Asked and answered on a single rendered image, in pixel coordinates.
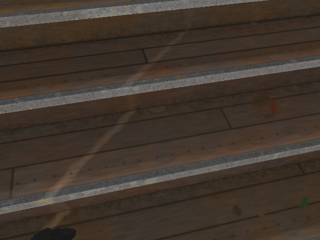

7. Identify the robot left hand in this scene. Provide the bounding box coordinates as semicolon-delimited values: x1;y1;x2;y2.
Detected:
30;228;76;240

